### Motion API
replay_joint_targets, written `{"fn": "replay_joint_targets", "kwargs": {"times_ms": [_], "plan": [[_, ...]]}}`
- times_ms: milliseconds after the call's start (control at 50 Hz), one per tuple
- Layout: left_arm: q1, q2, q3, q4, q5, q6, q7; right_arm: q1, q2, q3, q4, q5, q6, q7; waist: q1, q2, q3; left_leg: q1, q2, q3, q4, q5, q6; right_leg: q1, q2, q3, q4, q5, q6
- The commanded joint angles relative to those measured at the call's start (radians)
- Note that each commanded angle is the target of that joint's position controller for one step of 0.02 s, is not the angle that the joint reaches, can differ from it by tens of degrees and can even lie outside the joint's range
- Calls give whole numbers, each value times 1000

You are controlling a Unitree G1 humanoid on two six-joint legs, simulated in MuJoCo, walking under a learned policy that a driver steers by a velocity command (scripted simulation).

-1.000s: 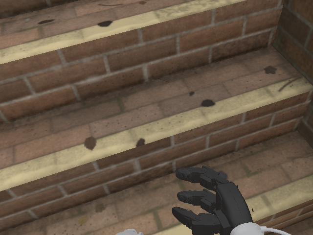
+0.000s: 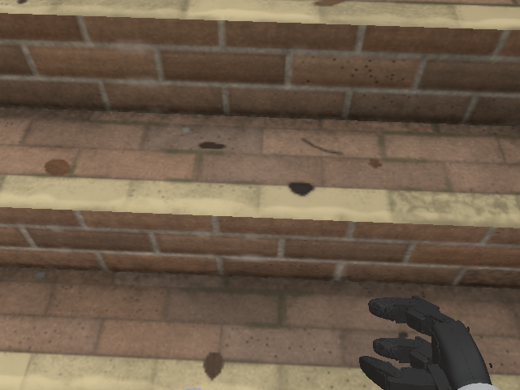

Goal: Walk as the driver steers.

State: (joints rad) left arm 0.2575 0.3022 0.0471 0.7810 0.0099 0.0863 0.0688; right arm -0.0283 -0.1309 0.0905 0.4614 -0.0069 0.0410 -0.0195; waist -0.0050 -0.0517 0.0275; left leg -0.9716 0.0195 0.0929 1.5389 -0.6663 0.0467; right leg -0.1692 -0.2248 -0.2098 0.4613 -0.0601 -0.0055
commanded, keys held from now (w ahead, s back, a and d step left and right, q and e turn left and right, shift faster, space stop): q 0.20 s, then no key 0.08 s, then e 0.66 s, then no key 0.06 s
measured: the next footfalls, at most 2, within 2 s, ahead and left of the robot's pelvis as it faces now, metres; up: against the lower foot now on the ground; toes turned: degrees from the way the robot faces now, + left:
right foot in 0.54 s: -0.04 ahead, -0.16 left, +0.00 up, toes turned +3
left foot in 0.66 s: +0.10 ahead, +0.05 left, +0.21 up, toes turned -4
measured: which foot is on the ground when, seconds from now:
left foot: down 0.00-0.54, up 0.56-0.64, down 0.66-1.00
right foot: down 0.00-0.00, up 0.02-0.52, down 0.54-0.88, up 0.90-1.00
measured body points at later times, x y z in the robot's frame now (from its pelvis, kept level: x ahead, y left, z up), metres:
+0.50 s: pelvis +0.03 -0.03 +0.04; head +0.01 -0.05 +0.49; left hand +0.02 +0.24 -0.07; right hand +0.33 -0.17 +0.03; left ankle +0.09 +0.11 -0.56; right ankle -0.05 -0.15 -0.66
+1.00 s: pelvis -0.01 -0.10 +0.03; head -0.01 -0.14 +0.48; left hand +0.20 +0.17 -0.02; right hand +0.13 -0.36 -0.06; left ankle +0.06 +0.05 -0.56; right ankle -0.14 -0.22 -0.55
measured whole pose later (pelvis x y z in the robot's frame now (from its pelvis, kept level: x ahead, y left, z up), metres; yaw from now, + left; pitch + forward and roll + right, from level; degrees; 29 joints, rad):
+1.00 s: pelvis -0.01 -0.10 +0.03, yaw -9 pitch +3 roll +1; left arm 0.23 0.36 0.05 0.57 0.02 0.07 0.02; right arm 0.14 -0.18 -0.02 0.58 -0.01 -0.03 -0.13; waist -0.06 0.08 -0.04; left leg -0.82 0.10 -0.01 1.44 -0.65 -0.04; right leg -0.52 0.08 0.12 1.48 -0.39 -0.01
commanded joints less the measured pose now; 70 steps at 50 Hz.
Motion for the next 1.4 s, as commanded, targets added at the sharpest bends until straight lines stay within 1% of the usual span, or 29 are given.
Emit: {"fn": "replay_joint_targets", "kwargs": {"times_ms": [20,40,80,120,340,480,540,560,580,640,660,700,740,820,860,880,900,920,940,980,1040,1060,1100,1120,1160,1180,1220,1280,1400], "plan": [[-144,103,3,-137,-3,-64,-76,348,-330,-141,-8,-51,-4,-54,-163,347,-439,710,133,-911,-934,-79,291,-479,260,198,989,-150,-54],[-210,39,-18,-178,-28,-77,-106,302,-302,-118,-8,-71,-30,-47,-117,234,-402,601,160,-960,-984,-54,240,-553,291,370,1295,-191,-54],[-199,-95,-67,-260,13,-77,-92,203,-148,-90,41,-25,-37,-46,-11,218,-186,385,72,-592,-763,74,82,-609,274,328,1354,-151,-48],[-80,-68,-61,-238,35,-84,-97,97,-76,-76,47,-14,-41,-35,70,133,-55,200,30,-474,-702,98,81,-554,300,234,1437,-52,-29],[84,9,-20,-245,4,8,-21,49,-123,-58,-27,-48,-77,-60,62,201,-117,225,103,-516,-674,253,161,-371,272,204,1226,3,45],[116,-76,-31,-108,35,42,-59,124,-68,-78,-31,14,-54,-74,-50,161,-65,271,124,-404,-454,314,106,-170,164,186,-28,-42,-105],[116,-143,-46,39,31,7,-113,161,24,-77,-40,21,-49,-57,-112,-102,-19,313,-23,-73,102,246,45,-80,158,134,-428,507,-64],[90,-24,-30,44,34,-2,-105,127,79,-78,-60,13,-64,-32,-147,-221,-76,-18,-41,23,444,31,-2,115,67,275,-75,1299,-44],[82,93,8,-3,19,8,-80,100,71,-43,-45,6,-100,-12,-114,-147,-142,-146,8,19,522,1,-85,231,5,267,40,1536,-90],[274,141,48,-18,-24,66,-1,-287,92,5,-130,29,-112,4,92,-37,-153,-270,102,46,61,-135,-127,350,-62,471,-42,1141,-171],[228,202,63,-60,-13,56,22,-249,89,6,-120,80,-84,-13,67,-96,-128,-168,114,-6,-89,-89,-130,276,-181,646,-153,930,-239],[232,132,40,-81,24,59,45,-227,34,-25,-69,26,-60,-24,75,68,-194,-38,30,54,-25,-100,-88,286,-53,484,-175,942,-184],[199,162,51,-72,10,69,35,-197,77,-19,-71,12,-65,-35,22,-1,-175,73,-16,102,-84,-137,-67,186,36,368,-152,1125,-92],[123,178,52,-111,14,41,15,112,-5,-58,9,10,-56,-72,-118,-143,-249,326,-71,83,-204,-103,-12,47,101,318,-89,1333,-16],[-47,189,44,-202,20,23,10,276,-58,-89,74,-18,-37,-91,-197,11,-267,535,-52,-11,-365,58,33,-163,150,293,-11,1212,40],[-98,152,32,-225,14,9,6,279,-74,-103,80,-18,-36,-112,-204,272,-308,539,59,-232,-490,181,106,-196,242,267,355,926,48],[-132,103,12,-257,12,-13,-8,237,-63,-96,73,-33,-41,-131,-170,585,-386,461,258,-652,-599,393,246,-302,351,367,974,-267,70],[-36,51,12,-258,-15,-37,-28,113,-31,-85,25,-60,-60,-136,-57,411,-380,170,352,-794,-538,338,252,-273,296,600,1449,-587,39],[199,14,-3,-231,-21,-31,-34,-33,8,-71,-13,-15,-83,-129,103,226,-243,-138,350,-710,-388,241,152,-157,220,639,1567,-692,-8],[381,-11,-25,-158,10,-16,-70,-34,-37,-80,25,-3,-109,-105,171,-71,-67,-2,164,-248,-366,287,0,-174,274,229,1001,-365,-19],[317,-47,-30,-113,11,25,-73,-46,-78,-100,8,31,-64,-108,130,55,92,127,125,-153,-272,629,33,-154,256,49,37,-113,-27],[277,-32,-23,-102,7,24,-75,-6,-80,-96,-15,4,-54,-110,78,105,56,69,164,-210,-309,640,68,-14,268,-31,-27,36,-46],[255,-3,-27,-84,32,43,-65,3,40,-69,-46,9,-39,-88,36,57,-14,-110,74,-252,107,63,48,87,161,170,-111,203,-122],[189,-22,-60,-121,97,41,-45,3,150,-52,-5,35,-25,-68,46,-34,-111,-216,-86,-231,642,-114,-24,140,100,248,-7,420,-115],[97,182,-19,-172,73,9,-43,228,61,-58,36,37,-52,-51,-92,-27,-220,-325,-65,-321,864,-99,-191,155,-181,427,10,726,-180],[78,294,30,-189,56,1,-61,274,20,-66,53,68,-61,-62,-77,-28,-167,-368,8,-332,740,151,-209,71,-285,569,-105,10,-256],[11,131,-21,-232,59,-16,-9,-18,-28,-79,19,45,-30,-83,42,114,7,-400,33,-288,739,316,-252,-11,-216,655,-214,-248,-239],[12,17,-53,-262,86,-68,42,19,-50,-98,48,40,-27,-60,58,115,-21,-184,22,-316,480,571,-231,-7,-141,465,-148,-43,-233],[94,30,-12,-246,38,-58,34,59,-23,-96,88,28,-50,-28,55,-10,-89,-108,17,-250,315,417,-200,184,-100,302,-111,190,-296]]}}
Keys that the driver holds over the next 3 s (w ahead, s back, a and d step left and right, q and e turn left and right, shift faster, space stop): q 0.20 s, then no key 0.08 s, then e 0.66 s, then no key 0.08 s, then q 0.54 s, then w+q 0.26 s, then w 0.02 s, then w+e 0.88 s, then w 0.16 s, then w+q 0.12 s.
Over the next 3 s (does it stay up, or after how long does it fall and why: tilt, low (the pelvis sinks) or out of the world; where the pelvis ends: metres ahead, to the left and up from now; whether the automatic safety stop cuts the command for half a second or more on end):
stays up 0.45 -0.05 0.39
